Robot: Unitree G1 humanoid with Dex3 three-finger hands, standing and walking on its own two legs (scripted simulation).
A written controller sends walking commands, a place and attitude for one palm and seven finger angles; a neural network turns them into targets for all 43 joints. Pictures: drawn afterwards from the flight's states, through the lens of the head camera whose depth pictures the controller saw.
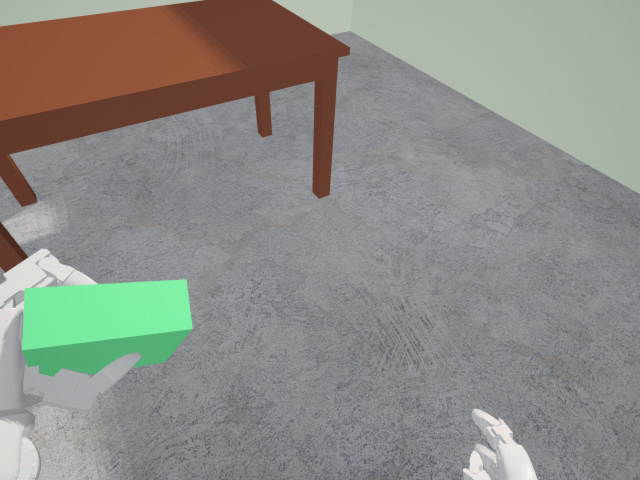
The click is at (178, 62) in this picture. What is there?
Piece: table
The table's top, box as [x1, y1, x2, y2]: [0, 0, 349, 130]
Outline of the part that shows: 349,47 272,0 202,0 0,26 0,130 349,54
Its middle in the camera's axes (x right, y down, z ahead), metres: -0.67 -0.68 +1.37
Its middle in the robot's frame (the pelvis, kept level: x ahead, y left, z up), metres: +1.44 +0.75 -0.07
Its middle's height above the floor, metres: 0.70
